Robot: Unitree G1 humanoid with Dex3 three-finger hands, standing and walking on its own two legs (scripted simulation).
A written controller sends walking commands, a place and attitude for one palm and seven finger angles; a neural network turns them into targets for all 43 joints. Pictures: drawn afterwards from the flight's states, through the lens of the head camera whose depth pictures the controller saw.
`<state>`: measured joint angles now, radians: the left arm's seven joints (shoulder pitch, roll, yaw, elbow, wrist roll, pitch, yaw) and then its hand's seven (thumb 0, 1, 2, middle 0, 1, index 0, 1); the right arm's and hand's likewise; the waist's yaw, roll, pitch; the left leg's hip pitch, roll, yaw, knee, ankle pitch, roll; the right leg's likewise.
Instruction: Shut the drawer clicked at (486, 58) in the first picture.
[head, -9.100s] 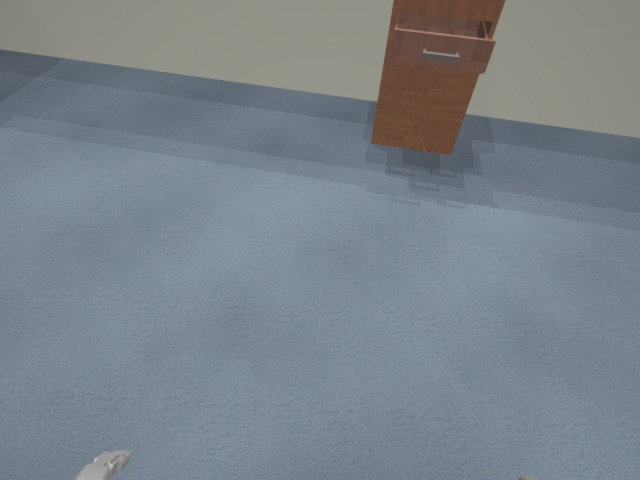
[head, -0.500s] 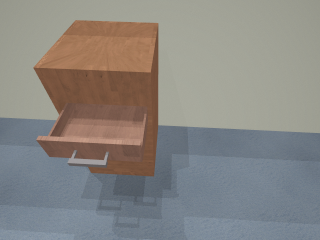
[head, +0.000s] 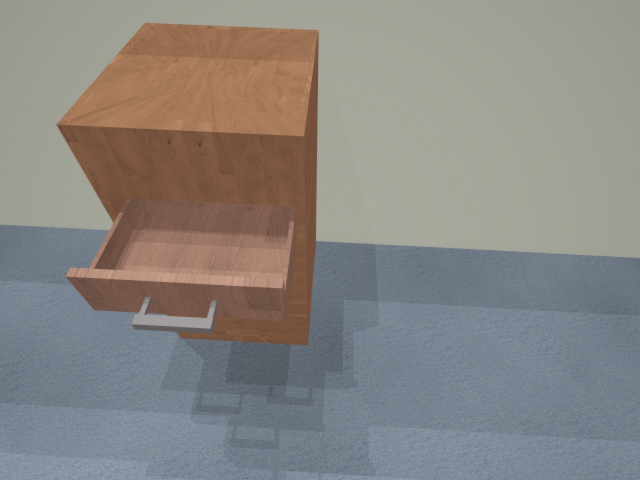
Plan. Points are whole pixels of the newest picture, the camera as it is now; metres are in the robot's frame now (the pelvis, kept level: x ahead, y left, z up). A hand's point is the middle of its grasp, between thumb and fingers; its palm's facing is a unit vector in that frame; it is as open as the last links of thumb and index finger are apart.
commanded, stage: look again from close up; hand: left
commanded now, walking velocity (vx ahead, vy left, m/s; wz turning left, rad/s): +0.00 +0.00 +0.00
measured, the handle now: (177, 314) +0.41 +0.29 -0.17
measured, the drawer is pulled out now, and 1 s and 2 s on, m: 0.20 0.20 0.20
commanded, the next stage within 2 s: shuffle to correct the standing spot in 0.44 s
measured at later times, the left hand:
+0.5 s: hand out of the picture +0.00 +0.19 -0.17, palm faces +0.00 -0.98 -0.20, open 7.3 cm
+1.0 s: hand out of the picture -0.02 +0.25 -0.18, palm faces +0.00 -0.99 -0.16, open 7.4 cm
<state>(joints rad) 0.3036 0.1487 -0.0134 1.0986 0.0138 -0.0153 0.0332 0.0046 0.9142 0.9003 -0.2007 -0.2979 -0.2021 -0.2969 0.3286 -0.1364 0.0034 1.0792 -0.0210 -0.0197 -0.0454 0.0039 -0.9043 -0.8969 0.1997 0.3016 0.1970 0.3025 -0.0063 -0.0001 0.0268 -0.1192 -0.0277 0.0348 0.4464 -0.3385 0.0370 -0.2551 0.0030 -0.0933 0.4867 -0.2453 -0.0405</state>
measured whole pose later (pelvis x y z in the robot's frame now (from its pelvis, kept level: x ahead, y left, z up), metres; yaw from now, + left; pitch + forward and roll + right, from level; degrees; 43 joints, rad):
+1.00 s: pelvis -0.01 +0.08 +0.00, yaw -2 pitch +0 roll -2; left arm 0.33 0.13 0.04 1.07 0.03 0.04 0.03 0.00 0.91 0.90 -0.20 -0.30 -0.20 -0.30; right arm 0.45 -0.15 0.00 1.09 -0.03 -0.01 -0.05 0.00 -0.91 -0.90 0.20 0.30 0.19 0.30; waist -0.02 0.01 0.02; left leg -0.11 -0.09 0.11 0.43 -0.34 0.15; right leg -0.46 -0.05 -0.05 0.96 -0.36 -0.01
